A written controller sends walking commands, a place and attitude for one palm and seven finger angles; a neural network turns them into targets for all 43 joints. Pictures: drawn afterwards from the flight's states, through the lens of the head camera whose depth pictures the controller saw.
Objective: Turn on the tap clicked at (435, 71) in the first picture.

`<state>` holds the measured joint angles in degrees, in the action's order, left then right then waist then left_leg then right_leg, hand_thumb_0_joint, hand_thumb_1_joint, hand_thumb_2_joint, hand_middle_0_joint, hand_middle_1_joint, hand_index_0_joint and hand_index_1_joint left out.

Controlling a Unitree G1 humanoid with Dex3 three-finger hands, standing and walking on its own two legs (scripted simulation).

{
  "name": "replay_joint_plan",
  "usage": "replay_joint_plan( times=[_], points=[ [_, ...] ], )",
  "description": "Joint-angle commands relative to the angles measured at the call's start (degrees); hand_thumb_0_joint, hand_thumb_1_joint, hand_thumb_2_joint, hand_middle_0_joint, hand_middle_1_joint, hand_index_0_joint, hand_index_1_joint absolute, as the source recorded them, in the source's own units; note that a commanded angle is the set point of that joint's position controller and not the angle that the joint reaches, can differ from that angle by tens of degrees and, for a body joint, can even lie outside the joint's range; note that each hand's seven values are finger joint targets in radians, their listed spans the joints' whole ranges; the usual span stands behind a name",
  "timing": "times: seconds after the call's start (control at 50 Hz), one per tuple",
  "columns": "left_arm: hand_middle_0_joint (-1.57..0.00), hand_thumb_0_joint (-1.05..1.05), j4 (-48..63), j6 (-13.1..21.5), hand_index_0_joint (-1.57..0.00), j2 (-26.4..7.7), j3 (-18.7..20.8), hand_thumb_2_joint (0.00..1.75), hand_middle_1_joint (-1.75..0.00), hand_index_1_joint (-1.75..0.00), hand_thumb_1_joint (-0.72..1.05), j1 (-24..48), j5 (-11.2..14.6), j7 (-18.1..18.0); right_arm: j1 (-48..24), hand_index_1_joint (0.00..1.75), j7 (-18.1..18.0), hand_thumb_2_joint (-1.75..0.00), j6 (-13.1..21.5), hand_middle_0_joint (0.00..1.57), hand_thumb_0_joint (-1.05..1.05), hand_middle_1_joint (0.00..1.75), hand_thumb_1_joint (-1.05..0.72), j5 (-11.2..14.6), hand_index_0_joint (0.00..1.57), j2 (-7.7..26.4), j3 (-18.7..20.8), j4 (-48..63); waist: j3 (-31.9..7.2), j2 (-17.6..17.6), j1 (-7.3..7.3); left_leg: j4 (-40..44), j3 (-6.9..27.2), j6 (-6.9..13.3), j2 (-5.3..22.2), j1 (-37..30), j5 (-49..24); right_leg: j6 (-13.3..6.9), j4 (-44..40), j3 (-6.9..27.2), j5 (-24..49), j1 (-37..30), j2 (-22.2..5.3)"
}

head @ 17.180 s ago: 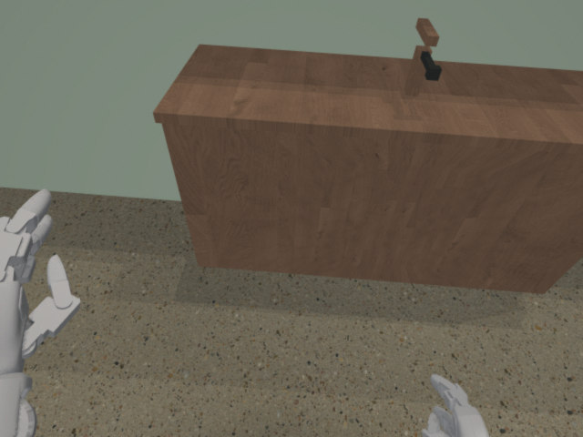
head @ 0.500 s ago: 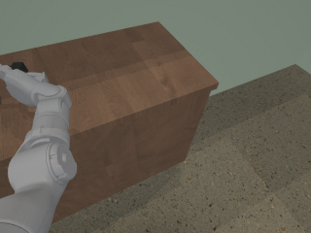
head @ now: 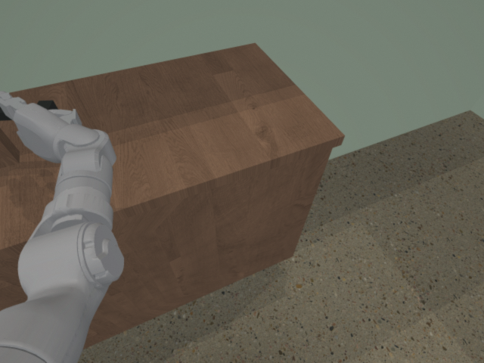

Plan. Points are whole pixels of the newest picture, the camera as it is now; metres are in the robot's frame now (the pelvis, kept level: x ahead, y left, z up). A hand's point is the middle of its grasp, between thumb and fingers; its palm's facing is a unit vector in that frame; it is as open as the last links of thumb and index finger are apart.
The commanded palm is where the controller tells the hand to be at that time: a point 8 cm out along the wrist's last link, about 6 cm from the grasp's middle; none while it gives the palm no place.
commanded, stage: lift the hand up off the lever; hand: left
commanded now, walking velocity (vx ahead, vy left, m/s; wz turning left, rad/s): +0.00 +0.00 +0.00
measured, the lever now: (47, 111) +0.53 +0.32 +0.14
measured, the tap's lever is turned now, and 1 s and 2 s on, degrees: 71 71 71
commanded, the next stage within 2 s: draw the hand back beside the body in 1.46 s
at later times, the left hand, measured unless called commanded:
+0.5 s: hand (67, 110) +0.49 +0.26 +0.17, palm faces +0.84 -0.53 -0.11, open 7.8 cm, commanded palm +0.43 +0.28 +0.18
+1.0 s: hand (59, 105) +0.47 +0.26 +0.19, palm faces +0.83 -0.55 -0.09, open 7.8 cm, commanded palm +0.41 +0.28 +0.20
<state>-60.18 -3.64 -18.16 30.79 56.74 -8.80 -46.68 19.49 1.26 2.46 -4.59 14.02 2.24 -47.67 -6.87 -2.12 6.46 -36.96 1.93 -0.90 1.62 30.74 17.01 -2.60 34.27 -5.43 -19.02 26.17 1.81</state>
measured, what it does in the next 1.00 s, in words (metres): stands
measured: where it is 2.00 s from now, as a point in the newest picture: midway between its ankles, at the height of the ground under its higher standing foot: outside the picture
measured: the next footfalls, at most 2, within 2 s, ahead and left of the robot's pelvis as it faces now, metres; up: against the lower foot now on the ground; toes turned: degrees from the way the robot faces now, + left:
none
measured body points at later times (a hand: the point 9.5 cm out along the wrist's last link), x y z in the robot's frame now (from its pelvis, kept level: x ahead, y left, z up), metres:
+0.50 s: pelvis +0.00 +0.00 +0.00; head +0.04 +0.00 +0.45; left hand +0.44 +0.29 +0.18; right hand +0.00 -0.27 -0.13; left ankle +0.01 +0.13 -0.72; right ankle -0.03 -0.09 -0.72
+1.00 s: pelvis +0.00 +0.01 +0.01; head +0.01 +0.00 +0.46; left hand +0.42 +0.28 +0.20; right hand +0.06 -0.25 -0.12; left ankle +0.01 +0.13 -0.72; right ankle -0.03 -0.09 -0.72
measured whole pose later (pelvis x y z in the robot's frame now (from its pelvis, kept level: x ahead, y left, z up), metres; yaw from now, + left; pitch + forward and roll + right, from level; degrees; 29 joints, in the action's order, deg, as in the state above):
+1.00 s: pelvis +0.00 +0.01 +0.01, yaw +0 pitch +7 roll -1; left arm -53.8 -10.3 -15.3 27.9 55.6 -6.0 -45.4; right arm 17.2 0.4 3.5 -3.1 13.9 1.9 -48.0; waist -5.8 -2.2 3.9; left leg -31.5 1.5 -0.4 0.8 23.3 14.7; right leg -2.1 29.1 -5.0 -16.9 19.0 1.1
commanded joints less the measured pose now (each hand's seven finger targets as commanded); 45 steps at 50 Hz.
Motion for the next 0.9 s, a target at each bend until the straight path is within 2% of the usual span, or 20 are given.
replay_joint_plan(
  times=[0.0,0.06,0.14,0.24,0.28,0.34,0.38,0.4,0.44,0.46,0.48,0.5,0.54,0.56,0.62,0.68,0.7,0.74,0.82,0.88],
  points=[
    [-0.15,0.00,11.1,2.4,-0.15,-16.8,0.0,0.90,-0.15,-0.15,0.90,27.0,-1.9,0.3,4.6,0.30,-0.9,-0.90,0.9,0.20,0.00,0.30,-0.90,0.2,0.20,8.9,2.7,3.9,-18.5,0.5,0.11,2.1,-1.3,3.0,-1.4,-9.5,-17.9,2.5,-4.1,2.2,22.5,-10.0,-0.8],
    [-0.15,0.00,11.7,2.2,-0.15,-16.8,-1.4,0.90,-0.15,-0.15,0.90,29.1,-2.2,0.6,4.3,0.30,-1.2,-0.90,0.9,0.20,0.00,0.30,-0.90,0.5,0.20,8.7,2.4,4.4,-17.6,0.8,0.84,2.5,-1.6,3.1,-1.3,-8.7,-16.8,2.8,-4.6,2.5,22.5,-10.0,-1.0],
    [-0.15,0.00,12.4,2.9,-0.15,-16.8,-2.6,0.90,-0.15,-0.15,0.90,31.5,-3.0,0.8,4.8,0.30,-1.2,-0.90,1.5,0.20,0.00,0.30,-0.90,0.5,0.20,8.7,2.6,3.9,-18.0,-1.6,1.33,2.6,-1.1,3.1,-1.2,-10.3,-16.6,2.4,-4.8,2.4,20.3,-8.5,-0.7],
    [-0.15,0.00,10.6,2.7,-0.15,-14.4,-4.5,0.90,-0.15,-0.15,0.90,31.7,-1.5,1.7,4.8,0.30,-1.1,-0.90,1.9,0.20,0.00,0.30,-0.90,0.7,0.20,8.8,2.4,3.6,-16.6,-2.4,1.76,3.3,-0.9,3.0,-1.3,-10.7,-14.9,2.3,-5.6,2.2,18.0,-7.5,-0.5],
    [-0.15,0.00,10.4,2.6,-0.15,-15.3,-3.4,0.90,-0.15,-0.15,0.90,31.0,-0.9,1.6,4.7,0.30,-1.2,-0.90,2.0,0.20,0.00,0.30,-0.90,0.8,0.20,8.9,2.5,3.7,-17.5,-1.1,1.44,3.4,-1.1,3.2,-1.4,-10.5,-14.8,2.5,-6.0,2.4,18.5,-8.5,-0.6],
    [-0.15,0.00,11.6,2.7,-0.15,-15.7,-3.1,0.90,-0.15,-0.15,0.90,32.0,-1.1,1.3,5.0,0.30,-1.0,-0.90,2.0,0.20,0.00,0.30,-0.90,0.7,0.20,8.8,2.5,3.6,-19.0,-2.7,0.73,3.6,-1.0,2.9,-1.4,-11.9,-16.9,2.2,-5.6,2.2,19.5,-9.0,-0.4],
    [-0.15,0.00,11.3,2.3,-0.15,-15.6,-3.0,0.90,-0.15,-0.15,0.90,31.1,-1.2,1.0,4.9,0.30,-0.9,-0.90,1.9,0.20,0.00,0.30,-0.90,0.7,0.20,8.9,2.5,3.7,-18.7,-2.0,0.77,3.5,-1.2,3.0,-1.4,-11.7,-17.7,2.3,-5.6,2.1,20.6,-9.6,-0.5],
    [-0.15,0.00,11.0,2.2,-0.15,-18.0,-0.5,0.90,-0.15,-0.15,0.90,30.2,-1.4,0.8,5.4,0.30,-1.0,-0.90,1.8,0.20,0.00,0.30,-0.90,0.5,0.20,9.1,2.6,3.5,-18.9,-0.8,0.07,3.6,-1.0,3.0,-1.3,-11.6,-18.2,2.2,-5.5,1.9,21.0,-10.2,-0.4],
    [-0.15,0.00,13.3,2.2,-0.15,-16.8,-1.7,0.90,-0.15,-0.15,0.90,29.4,-1.3,1.0,4.6,0.30,-0.9,-0.90,1.8,0.20,0.00,0.30,-0.90,0.8,0.20,8.7,2.6,4.3,-20.0,-1.8,-0.41,3.9,-1.5,2.9,-1.2,-12.3,-19.2,2.2,-5.5,2.0,22.0,-11.5,-0.5],
    [-0.15,0.00,13.1,2.0,-0.15,-16.5,-2.1,0.90,-0.15,-0.15,0.90,30.0,-1.5,1.0,4.5,0.30,-0.9,-0.90,1.9,0.20,0.00,0.30,-0.90,0.7,0.20,8.8,2.6,4.1,-19.1,-1.2,0.17,3.9,-1.6,3.0,-1.2,-12.3,-18.9,2.3,-5.8,2.0,21.8,-11.1,-0.5],
    [-0.15,0.00,13.1,1.7,-0.15,-17.0,-1.4,0.90,-0.15,-0.15,0.90,29.2,-1.6,1.0,4.6,0.30,-1.0,-0.90,1.8,0.20,0.00,0.30,-0.90,0.8,0.20,8.8,2.7,4.2,-18.7,-0.7,-0.10,4.1,-1.4,2.9,-1.1,-12.2,-19.1,2.2,-5.7,1.9,21.8,-11.4,-0.4],
    [-0.15,0.00,13.8,1.7,-0.15,-17.2,-1.1,0.90,-0.15,-0.15,0.90,28.6,-1.5,1.1,4.4,0.30,-0.9,-0.90,1.8,0.20,0.00,0.30,-0.90,0.8,0.20,8.9,2.7,4.2,-18.7,-2.5,-0.81,4.5,-1.3,2.7,-1.1,-12.9,-19.8,1.9,-5.8,1.8,21.6,-11.5,-0.4],
    [-0.15,0.00,15.9,1.6,-0.15,-14.6,-2.8,0.90,-0.15,-0.15,0.90,28.2,-1.0,1.3,3.7,0.30,-0.8,-0.90,2.1,0.20,0.00,0.30,-0.90,0.9,0.20,8.5,2.7,4.5,-19.0,-2.5,-0.77,4.5,-1.6,2.7,-1.0,-14.5,-21.1,1.9,-5.9,1.6,22.0,-11.5,-0.2],
    [-0.15,0.00,16.0,1.4,-0.15,-15.3,-2.1,0.90,-0.15,-0.15,0.90,28.0,-0.8,1.2,3.7,0.30,-0.9,-0.90,2.1,0.20,0.00,0.30,-0.90,1.0,0.20,8.7,2.8,4.3,-18.6,-1.3,-0.55,4.6,-1.6,2.8,-0.9,-14.3,-20.7,2.0,-6.1,1.6,22.0,-11.9,-0.3],
    [-0.15,0.00,17.2,0.5,-0.15,-13.4,-3.3,0.90,-0.15,-0.15,0.90,27.2,-0.1,1.7,3.0,0.30,-0.9,-0.90,2.1,0.20,0.00,0.30,-0.90,1.2,0.20,8.5,2.8,4.4,-17.6,-2.3,-0.87,5.3,-1.5,2.6,-1.0,-15.2,-21.4,1.8,-6.4,1.5,21.8,-12.0,-0.2],
    [-0.15,0.00,16.3,-0.7,-0.15,-12.9,-3.5,0.90,-0.15,-0.15,0.90,27.5,0.3,1.8,2.2,0.30,-1.1,-0.90,2.2,0.20,0.00,0.30,-0.90,1.3,0.20,8.6,2.6,4.4,-15.5,0.1,-0.68,6.0,-1.7,2.7,-1.2,-14.1,-19.4,2.0,-7.2,1.4,20.7,-12.3,-0.4],
    [-0.15,0.00,16.3,-0.8,-0.15,-14.2,-2.7,0.90,-0.15,-0.15,0.90,28.3,0.1,1.8,2.2,0.30,-1.3,-0.90,2.1,0.20,0.00,0.30,-0.90,1.3,0.20,8.8,2.6,4.0,-15.6,-0.1,-0.84,6.3,-1.3,2.6,-1.1,-14.5,-19.2,1.9,-7.3,1.4,20.1,-12.3,-0.4],
    [-0.15,0.00,17.9,-0.8,-0.15,-12.1,-4.7,0.90,-0.15,-0.15,0.90,29.6,-0.1,1.7,1.7,0.30,-1.1,-0.90,2.4,0.20,0.00,0.30,-0.90,1.3,0.20,8.4,2.5,4.2,-15.7,-1.7,-0.63,6.4,-1.4,2.5,-1.0,-15.7,-19.8,1.7,-7.4,1.4,19.7,-11.5,-0.3],
    [-0.15,0.00,20.6,-1.2,-0.15,-9.9,-5.8,0.90,-0.15,-0.15,0.90,28.8,0.2,1.4,0.9,0.30,-1.0,-0.90,2.7,0.20,0.00,0.30,-0.90,1.3,0.20,8.0,2.6,4.4,-17.7,-2.5,-1.43,6.5,-0.9,2.0,-0.9,-18.0,-23.1,1.4,-6.8,1.2,21.0,-12.0,-0.2],
    [-0.15,0.00,19.4,-2.9,-0.15,-7.5,-7.1,0.90,-0.15,-0.15,0.90,27.9,1.0,1.5,-0.3,0.30,-1.0,-0.90,2.6,0.20,0.00,0.30,-0.90,1.5,0.20,7.9,2.4,4.5,-15.3,-0.6,-1.30,6.9,-1.3,2.0,-1.1,-16.9,-21.2,1.5,-7.5,1.1,20.3,-12.2,-0.3]
  ],
)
